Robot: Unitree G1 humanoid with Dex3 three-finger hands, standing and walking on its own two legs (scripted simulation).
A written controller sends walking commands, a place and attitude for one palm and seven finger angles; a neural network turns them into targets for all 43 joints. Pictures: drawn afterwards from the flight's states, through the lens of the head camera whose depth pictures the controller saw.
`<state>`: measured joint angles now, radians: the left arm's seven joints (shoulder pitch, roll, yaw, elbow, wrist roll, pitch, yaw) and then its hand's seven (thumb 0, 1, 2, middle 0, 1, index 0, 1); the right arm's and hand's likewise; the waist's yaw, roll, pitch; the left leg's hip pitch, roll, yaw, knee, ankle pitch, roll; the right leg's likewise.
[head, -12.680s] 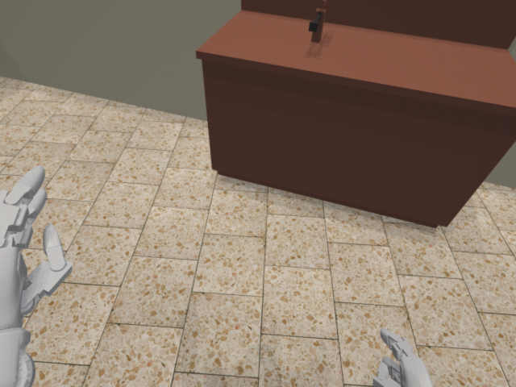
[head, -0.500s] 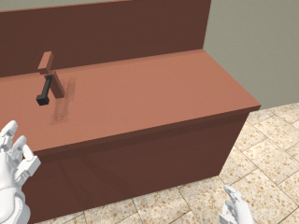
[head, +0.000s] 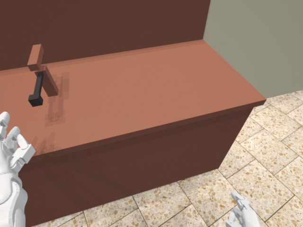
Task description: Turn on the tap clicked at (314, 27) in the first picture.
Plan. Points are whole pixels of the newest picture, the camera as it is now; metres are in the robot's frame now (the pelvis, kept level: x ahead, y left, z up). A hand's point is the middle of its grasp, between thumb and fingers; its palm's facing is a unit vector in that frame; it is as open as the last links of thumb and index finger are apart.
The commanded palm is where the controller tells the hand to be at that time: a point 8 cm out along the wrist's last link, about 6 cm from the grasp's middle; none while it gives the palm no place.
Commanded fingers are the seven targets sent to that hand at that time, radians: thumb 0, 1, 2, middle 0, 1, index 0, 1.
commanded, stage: reach beside the lever's end, fingers flat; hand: left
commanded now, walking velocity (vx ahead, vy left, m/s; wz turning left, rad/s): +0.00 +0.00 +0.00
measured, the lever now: (35, 100) +0.42 +0.40 +0.09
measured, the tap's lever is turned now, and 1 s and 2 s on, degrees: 0 0 0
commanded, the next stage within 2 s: push the lever round in 1.56 s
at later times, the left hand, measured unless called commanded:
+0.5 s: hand (31, 133) +0.30 +0.34 +0.10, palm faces +0.59 -0.80 -0.08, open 7.7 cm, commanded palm +0.25 +0.38 +0.10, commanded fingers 0.00 0.90 0.90 -0.16 -0.19 -0.16 -0.19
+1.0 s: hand (26, 122) +0.34 +0.39 +0.09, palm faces +0.63 -0.77 -0.07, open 7.8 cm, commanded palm +0.30 +0.43 +0.08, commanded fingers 0.00 0.90 0.90 -0.15 -0.15 -0.15 -0.15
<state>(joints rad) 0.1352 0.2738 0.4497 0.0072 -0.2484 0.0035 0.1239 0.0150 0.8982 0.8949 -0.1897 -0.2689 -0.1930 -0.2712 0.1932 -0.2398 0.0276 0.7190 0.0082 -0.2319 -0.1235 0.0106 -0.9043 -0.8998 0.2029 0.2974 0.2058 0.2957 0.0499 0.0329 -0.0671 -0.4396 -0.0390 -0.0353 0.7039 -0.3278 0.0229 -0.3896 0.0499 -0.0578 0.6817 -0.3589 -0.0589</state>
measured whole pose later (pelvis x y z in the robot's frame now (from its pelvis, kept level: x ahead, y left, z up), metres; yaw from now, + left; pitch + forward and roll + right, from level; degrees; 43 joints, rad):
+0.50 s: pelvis +0.00 +0.02 +0.00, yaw +0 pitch +6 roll -1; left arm -0.06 0.32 0.46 0.23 -0.20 -0.04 0.11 0.01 0.90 0.89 -0.17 -0.21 -0.17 -0.21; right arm 0.20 -0.23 0.04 0.71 0.00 -0.19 -0.12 0.01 -0.90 -0.90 0.21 0.30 0.21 0.30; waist 0.04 0.03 -0.08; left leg -0.49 -0.05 -0.03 0.73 -0.33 0.04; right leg -0.43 0.04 -0.05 0.69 -0.36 -0.04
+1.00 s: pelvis -0.01 +0.00 -0.02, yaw -1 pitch +11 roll -2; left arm -0.38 0.56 0.67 0.79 -0.16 -0.21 -0.04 0.02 0.90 0.89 -0.15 -0.15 -0.15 -0.15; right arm 0.29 -0.28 0.02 0.72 0.00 -0.12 -0.11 0.01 -0.90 -0.90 0.20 0.30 0.21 0.30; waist -0.02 0.02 -0.09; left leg -0.66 -0.02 -0.04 0.83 -0.36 0.02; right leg -0.59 0.07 -0.07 0.78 -0.38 -0.06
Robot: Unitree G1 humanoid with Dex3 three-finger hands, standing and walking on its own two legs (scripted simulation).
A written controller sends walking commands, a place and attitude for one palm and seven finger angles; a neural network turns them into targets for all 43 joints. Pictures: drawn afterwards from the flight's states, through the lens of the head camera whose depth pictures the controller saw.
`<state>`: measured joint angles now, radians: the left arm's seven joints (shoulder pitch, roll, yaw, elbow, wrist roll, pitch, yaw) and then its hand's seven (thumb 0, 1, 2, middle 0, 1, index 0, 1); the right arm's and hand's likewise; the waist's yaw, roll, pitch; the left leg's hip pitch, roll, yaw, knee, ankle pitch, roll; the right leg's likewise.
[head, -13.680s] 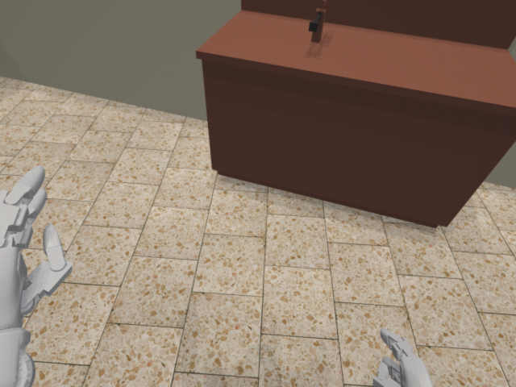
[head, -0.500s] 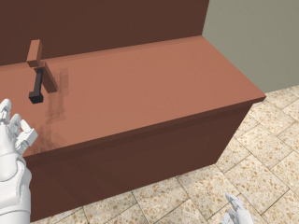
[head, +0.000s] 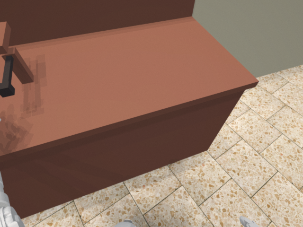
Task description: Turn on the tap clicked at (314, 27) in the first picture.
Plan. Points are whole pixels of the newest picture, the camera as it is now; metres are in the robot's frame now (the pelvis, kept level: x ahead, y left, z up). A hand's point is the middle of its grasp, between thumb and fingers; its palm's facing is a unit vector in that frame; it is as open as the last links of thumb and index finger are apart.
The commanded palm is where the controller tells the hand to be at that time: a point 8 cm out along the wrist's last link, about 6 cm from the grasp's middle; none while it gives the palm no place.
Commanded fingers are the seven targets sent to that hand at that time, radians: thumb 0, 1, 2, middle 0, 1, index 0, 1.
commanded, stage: reach beside the lever's end, fingers flat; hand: left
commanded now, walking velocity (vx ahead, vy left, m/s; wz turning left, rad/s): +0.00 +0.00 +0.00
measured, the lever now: (5, 89) +0.42 +0.41 +0.11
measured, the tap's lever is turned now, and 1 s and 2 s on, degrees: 0 0 4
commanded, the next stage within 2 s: push the lever round in 0.56 s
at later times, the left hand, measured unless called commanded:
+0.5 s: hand out of the picture +0.35 +0.41 +0.09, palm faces +0.60 -0.80 -0.07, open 7.8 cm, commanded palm +0.29 +0.44 +0.10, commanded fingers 0.00 0.90 0.90 -0.15 -0.15 -0.15 -0.15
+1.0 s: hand (10, 113) +0.36 +0.37 +0.10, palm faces +0.56 -0.83 -0.06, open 7.8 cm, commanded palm +0.30 +0.41 +0.10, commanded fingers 0.00 0.90 0.90 -0.15 -0.15 -0.15 -0.15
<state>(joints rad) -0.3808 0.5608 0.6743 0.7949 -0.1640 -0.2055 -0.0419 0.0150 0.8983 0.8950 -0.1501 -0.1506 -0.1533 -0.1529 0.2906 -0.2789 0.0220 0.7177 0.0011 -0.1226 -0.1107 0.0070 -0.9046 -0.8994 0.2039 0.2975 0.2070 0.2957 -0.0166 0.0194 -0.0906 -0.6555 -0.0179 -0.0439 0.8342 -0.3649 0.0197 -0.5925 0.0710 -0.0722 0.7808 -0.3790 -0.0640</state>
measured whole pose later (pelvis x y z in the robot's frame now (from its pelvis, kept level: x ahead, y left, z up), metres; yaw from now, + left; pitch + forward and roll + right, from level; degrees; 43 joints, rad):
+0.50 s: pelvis +0.01 +0.03 +0.00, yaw -1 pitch +12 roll -3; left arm -0.30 0.52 0.67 0.69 -0.18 -0.24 -0.07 0.02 0.90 0.90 -0.15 -0.15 -0.15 -0.15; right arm 0.31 -0.26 0.02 0.68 0.00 -0.08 -0.09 0.01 -0.90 -0.90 0.20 0.30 0.21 0.30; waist -0.02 0.02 -0.11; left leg -0.67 -0.02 -0.03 0.86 -0.40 0.05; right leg -0.59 0.07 -0.05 0.77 -0.39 -0.03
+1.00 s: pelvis +0.01 +0.03 +0.00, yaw +1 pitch +10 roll -3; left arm -0.33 0.42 0.53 0.59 -0.16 -0.16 0.02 0.02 0.90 0.90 -0.15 -0.15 -0.15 -0.15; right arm 0.26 -0.24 0.04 0.69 0.00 -0.12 -0.10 0.01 -0.90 -0.90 0.21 0.30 0.21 0.30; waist 0.00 0.02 -0.10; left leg -0.62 -0.04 -0.04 0.81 -0.36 0.05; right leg -0.55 0.05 -0.07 0.74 -0.37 -0.03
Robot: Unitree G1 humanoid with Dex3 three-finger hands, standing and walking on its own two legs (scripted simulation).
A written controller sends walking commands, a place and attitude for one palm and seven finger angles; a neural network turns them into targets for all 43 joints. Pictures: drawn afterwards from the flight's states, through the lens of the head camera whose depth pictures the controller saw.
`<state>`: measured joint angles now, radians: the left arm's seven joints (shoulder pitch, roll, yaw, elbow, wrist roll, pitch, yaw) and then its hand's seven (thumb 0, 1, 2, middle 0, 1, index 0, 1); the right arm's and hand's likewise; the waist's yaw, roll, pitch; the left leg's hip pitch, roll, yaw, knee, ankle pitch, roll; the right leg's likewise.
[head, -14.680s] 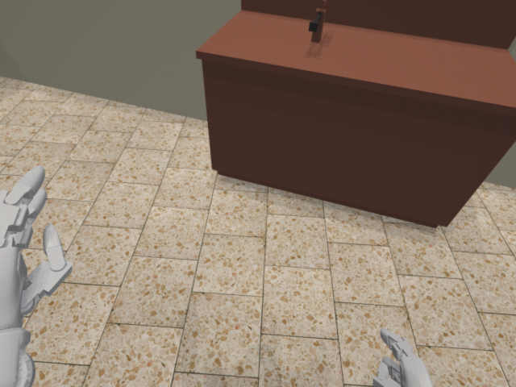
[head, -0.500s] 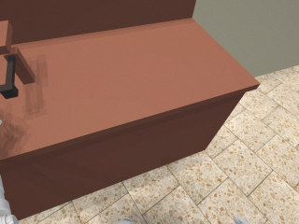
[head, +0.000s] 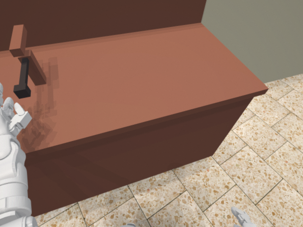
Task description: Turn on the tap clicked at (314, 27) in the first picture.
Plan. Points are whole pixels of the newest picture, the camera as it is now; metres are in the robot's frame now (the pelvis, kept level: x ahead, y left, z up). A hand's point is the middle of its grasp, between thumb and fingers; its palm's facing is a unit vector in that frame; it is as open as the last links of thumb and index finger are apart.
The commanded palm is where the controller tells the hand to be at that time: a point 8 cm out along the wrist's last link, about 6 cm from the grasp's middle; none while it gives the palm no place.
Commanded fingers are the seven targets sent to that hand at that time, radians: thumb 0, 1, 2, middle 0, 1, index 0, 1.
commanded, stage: push the lever round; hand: left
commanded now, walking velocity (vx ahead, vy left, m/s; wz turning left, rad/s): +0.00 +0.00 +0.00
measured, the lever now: (22, 91) +0.42 +0.38 +0.11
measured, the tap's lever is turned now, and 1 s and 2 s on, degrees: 0 4 21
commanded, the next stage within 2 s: none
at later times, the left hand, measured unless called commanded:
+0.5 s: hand (37, 113) +0.36 +0.32 +0.09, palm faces +0.59 -0.80 -0.05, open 7.8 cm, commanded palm +0.31 +0.35 +0.09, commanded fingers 0.00 0.90 0.90 -0.15 -0.15 -0.15 -0.15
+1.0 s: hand (49, 110) +0.37 +0.29 +0.10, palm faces +0.67 -0.74 -0.03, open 7.9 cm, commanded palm +0.32 +0.31 +0.09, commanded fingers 0.00 0.90 0.90 -0.15 -0.15 -0.15 -0.15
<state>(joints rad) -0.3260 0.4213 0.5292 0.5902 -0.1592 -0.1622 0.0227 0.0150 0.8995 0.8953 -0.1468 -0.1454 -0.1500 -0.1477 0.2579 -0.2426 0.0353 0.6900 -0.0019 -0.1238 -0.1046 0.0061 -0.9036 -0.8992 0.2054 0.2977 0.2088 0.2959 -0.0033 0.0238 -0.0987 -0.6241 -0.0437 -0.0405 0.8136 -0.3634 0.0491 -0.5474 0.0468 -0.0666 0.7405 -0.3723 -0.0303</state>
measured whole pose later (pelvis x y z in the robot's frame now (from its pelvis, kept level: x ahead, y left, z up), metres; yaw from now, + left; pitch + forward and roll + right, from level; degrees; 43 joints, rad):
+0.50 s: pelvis +0.00 -0.03 +0.00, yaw +0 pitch +10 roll -2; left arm -0.37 0.45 0.57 0.70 -0.16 -0.20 0.05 0.02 0.90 0.90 -0.15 -0.15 -0.15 -0.15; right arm 0.27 -0.27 0.02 0.71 0.01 -0.10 -0.11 0.01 -0.91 -0.90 0.20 0.30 0.21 0.30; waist -0.02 0.02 -0.10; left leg -0.64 -0.02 -0.05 0.83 -0.37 0.02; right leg -0.58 0.07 -0.07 0.77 -0.38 -0.07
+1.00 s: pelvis +0.00 -0.02 +0.00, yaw +0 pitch +9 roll -2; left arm -0.32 0.28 0.46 0.52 -0.10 -0.16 0.31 0.02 0.90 0.90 -0.15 -0.15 -0.13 -0.14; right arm 0.26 -0.25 0.01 0.72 -0.01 -0.07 -0.09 0.01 -0.91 -0.90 0.20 0.30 0.21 0.30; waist -0.01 0.04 -0.11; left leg -0.59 -0.03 -0.04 0.80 -0.37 0.03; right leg -0.52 0.06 -0.07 0.74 -0.38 -0.05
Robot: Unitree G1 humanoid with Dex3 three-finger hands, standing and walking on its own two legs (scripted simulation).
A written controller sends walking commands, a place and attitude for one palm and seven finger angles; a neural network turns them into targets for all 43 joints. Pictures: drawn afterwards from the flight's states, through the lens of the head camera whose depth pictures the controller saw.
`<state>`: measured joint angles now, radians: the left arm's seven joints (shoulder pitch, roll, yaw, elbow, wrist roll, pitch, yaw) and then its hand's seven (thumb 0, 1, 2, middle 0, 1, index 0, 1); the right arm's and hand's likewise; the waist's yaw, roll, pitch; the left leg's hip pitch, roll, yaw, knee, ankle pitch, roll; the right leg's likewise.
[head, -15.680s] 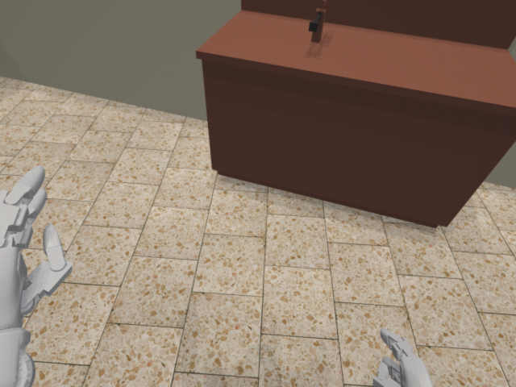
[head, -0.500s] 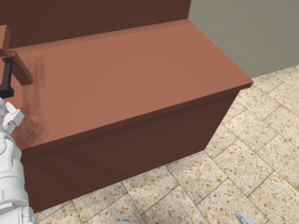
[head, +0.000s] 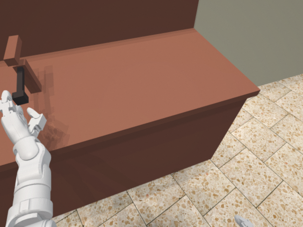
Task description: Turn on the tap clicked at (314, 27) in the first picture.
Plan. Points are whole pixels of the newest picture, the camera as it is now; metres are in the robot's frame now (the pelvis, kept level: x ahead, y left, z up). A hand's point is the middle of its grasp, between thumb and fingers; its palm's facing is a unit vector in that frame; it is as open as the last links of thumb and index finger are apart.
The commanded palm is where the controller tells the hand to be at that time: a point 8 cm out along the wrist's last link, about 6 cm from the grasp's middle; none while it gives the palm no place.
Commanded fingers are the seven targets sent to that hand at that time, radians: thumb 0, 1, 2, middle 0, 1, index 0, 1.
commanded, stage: push the lever round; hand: left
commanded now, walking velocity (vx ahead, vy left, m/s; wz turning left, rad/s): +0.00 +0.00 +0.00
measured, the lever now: (20, 97) +0.42 +0.39 +0.10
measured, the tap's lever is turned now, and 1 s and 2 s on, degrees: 4 21 41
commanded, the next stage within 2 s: lift the hand up off the lever in 1.92 s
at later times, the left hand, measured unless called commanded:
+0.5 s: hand (56, 110) +0.38 +0.28 +0.10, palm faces +0.77 -0.64 -0.04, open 7.9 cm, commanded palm +0.34 +0.29 +0.09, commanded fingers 0.00 0.90 0.90 -0.15 -0.15 -0.15 -0.15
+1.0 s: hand (73, 98) +0.43 +0.24 +0.10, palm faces +0.83 -0.55 -0.07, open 8.0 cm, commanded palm +0.38 +0.26 +0.09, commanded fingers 0.00 0.90 0.90 -0.15 -0.15 -0.15 -0.15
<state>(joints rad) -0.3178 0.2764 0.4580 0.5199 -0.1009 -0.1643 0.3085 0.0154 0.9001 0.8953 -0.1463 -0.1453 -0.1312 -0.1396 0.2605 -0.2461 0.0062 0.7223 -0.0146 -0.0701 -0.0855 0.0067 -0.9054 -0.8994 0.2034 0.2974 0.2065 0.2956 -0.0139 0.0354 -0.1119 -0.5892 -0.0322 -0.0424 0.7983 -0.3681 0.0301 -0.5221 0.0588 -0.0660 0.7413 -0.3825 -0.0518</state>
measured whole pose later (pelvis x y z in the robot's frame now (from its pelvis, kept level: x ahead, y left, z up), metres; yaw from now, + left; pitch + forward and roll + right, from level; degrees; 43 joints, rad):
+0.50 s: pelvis -0.01 +0.00 +0.00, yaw +1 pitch +9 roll -2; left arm -0.49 0.19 0.40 0.64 0.02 -0.13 0.59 0.02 0.90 0.90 -0.15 -0.15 -0.13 -0.14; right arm 0.23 -0.22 0.00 0.75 -0.05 -0.02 -0.06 0.01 -0.91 -0.90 0.20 0.30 0.21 0.30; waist -0.03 0.03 -0.12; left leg -0.62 -0.04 -0.05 0.81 -0.35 0.03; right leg -0.55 0.05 -0.08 0.76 -0.37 -0.05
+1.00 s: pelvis -0.01 -0.02 -0.01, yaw +1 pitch +12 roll -1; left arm -0.71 0.22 0.48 0.92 0.10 -0.17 0.76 0.02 0.90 0.90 -0.15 -0.15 -0.11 -0.13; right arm 0.30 -0.22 -0.02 0.77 -0.08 0.03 -0.02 0.00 -0.91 -0.90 0.20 0.30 0.21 0.30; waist -0.09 0.04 -0.15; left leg -0.68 -0.03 -0.06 0.82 -0.35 0.01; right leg -0.62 0.06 -0.08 0.79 -0.38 -0.07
